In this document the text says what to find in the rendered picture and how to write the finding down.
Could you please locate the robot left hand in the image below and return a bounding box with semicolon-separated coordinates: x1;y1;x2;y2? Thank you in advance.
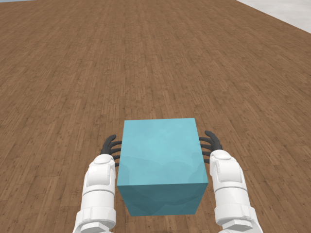
100;134;122;167

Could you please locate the right robot forearm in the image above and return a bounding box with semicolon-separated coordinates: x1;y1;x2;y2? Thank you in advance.
210;150;263;233

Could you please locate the left robot forearm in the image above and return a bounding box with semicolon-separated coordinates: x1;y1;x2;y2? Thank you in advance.
73;154;116;233

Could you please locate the carton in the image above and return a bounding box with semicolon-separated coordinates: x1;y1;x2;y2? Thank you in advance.
117;118;208;216

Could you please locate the robot right hand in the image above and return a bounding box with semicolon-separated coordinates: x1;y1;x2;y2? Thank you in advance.
199;131;223;164

